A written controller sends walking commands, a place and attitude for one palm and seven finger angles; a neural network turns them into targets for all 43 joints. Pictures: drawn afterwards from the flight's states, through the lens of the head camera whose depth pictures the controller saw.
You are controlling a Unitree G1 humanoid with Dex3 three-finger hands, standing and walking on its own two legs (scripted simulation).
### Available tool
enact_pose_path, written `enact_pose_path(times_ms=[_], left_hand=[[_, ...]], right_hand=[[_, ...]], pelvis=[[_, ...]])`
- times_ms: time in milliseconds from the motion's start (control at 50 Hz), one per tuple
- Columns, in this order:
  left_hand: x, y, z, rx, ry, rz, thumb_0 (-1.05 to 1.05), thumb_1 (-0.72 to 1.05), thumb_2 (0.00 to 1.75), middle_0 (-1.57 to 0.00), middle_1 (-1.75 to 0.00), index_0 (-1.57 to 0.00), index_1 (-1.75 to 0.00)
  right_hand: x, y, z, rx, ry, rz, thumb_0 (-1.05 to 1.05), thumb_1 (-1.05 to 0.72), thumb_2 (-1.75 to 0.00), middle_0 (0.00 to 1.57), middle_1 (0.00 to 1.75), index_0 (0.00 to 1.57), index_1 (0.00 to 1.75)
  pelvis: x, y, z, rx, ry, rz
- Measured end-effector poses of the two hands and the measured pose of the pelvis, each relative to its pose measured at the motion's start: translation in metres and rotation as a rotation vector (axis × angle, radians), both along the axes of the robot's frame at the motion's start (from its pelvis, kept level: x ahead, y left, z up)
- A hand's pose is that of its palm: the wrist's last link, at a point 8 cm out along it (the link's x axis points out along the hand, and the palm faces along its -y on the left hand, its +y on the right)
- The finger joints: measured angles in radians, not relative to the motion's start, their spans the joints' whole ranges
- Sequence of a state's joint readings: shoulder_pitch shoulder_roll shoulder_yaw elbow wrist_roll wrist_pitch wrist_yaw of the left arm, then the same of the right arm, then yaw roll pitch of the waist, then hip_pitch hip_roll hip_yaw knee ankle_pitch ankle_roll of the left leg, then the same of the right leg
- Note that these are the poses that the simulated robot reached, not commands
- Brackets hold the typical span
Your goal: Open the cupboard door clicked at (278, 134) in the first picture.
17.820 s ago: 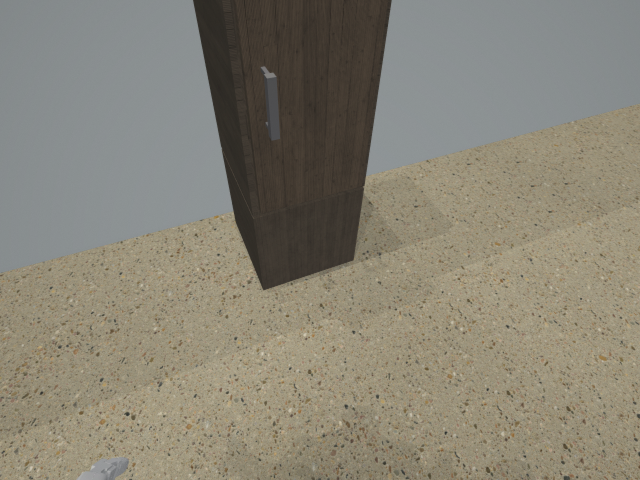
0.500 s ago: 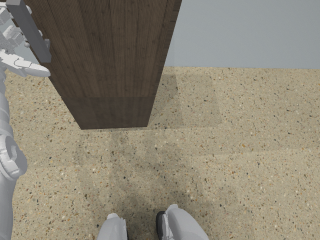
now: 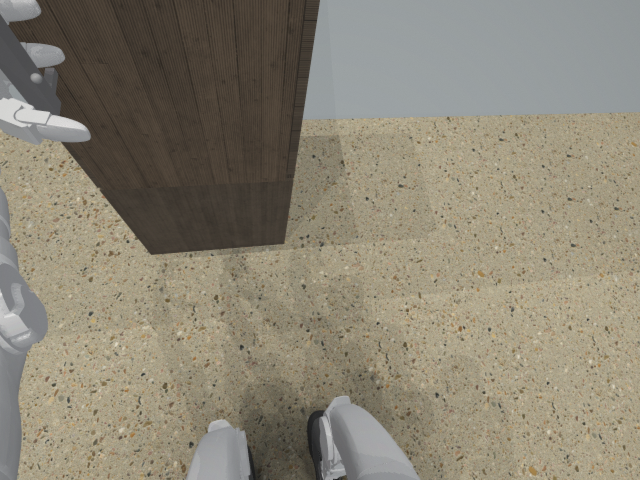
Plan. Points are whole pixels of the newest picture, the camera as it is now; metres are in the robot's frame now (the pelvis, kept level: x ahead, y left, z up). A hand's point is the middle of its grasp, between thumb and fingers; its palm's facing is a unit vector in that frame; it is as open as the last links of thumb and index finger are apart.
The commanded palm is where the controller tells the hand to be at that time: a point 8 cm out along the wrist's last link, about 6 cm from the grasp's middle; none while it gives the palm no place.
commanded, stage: slide the fingers in behind the handle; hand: left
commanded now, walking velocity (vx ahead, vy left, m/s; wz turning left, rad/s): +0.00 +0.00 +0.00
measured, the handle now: (15, 43) +0.60 +0.25 +0.09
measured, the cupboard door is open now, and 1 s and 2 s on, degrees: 0 0 31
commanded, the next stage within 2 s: close the thumb around the handle in 0.40 s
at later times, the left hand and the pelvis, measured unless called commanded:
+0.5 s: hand (22, 84) +0.55 +0.24 +0.09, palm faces -0.02 -1.00 +0.00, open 14.0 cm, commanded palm +0.53 +0.27 +0.08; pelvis +0.00 +0.02 +0.00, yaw +0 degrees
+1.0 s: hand (35, 82) +0.55 +0.23 +0.09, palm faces +0.00 -1.00 -0.02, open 7.5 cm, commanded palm +0.53 +0.26 +0.08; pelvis +0.00 +0.02 +0.00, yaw +0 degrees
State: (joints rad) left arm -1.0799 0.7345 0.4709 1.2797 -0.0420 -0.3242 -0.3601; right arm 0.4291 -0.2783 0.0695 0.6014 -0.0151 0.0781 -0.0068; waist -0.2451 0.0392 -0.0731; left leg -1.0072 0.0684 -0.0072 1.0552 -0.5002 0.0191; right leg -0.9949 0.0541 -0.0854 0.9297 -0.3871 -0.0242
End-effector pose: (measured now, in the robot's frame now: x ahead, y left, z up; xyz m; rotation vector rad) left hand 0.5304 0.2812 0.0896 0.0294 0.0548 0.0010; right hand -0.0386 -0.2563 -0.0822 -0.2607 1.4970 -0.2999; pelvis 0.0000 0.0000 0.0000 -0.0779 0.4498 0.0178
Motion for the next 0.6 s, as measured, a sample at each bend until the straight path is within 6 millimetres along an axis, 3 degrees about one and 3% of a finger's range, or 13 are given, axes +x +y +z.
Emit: enact_pose_path(times_ms=[340,600], left_hand=[[-0.004,0.014,0.000,-0.026,-0.002,-0.015,-0.02,-0.49,0.30,-0.30,-1.20,-0.30,-1.20],[-0.004,0.013,-0.003,-0.033,-0.023,-0.020,-0.02,-0.46,0.31,-0.30,-1.21,-0.30,-1.20]], right_hand=[[-0.001,0.014,0.003,-0.003,0.006,0.007,0.00,-0.91,-0.90,0.21,0.30,0.20,0.30],[0.005,0.030,0.004,0.008,0.001,0.009,0.00,-0.91,-0.90,0.21,0.30,0.20,0.30]], pelvis=[[0.002,0.013,0.002,-0.009,-0.005,0.004],[0.006,0.026,0.003,-0.017,-0.011,0.006]])
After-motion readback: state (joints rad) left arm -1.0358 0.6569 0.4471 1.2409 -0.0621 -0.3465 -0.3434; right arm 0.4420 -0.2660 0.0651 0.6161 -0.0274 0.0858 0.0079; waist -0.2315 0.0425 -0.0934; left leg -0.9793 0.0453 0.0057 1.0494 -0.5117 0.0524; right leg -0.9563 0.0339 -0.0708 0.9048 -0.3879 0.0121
